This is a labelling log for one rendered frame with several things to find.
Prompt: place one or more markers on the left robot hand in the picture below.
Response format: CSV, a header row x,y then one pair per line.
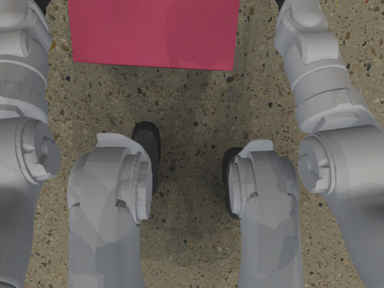
x,y
42,5

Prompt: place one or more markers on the carton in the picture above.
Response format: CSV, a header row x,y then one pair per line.
x,y
181,34

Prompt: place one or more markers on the left robot forearm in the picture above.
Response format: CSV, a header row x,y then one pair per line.
x,y
24,45

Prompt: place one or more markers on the right robot forearm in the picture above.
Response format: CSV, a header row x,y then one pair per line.
x,y
317,75

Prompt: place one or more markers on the right robot upper arm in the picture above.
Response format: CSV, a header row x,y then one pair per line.
x,y
346,166

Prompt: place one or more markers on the robot thigh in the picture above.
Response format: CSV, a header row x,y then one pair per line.
x,y
271,253
104,228

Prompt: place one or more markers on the robot right thigh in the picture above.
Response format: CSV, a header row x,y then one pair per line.
x,y
271,253

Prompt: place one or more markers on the robot left thigh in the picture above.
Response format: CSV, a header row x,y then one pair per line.
x,y
104,228

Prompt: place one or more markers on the left robot upper arm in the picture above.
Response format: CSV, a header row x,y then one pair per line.
x,y
28,157

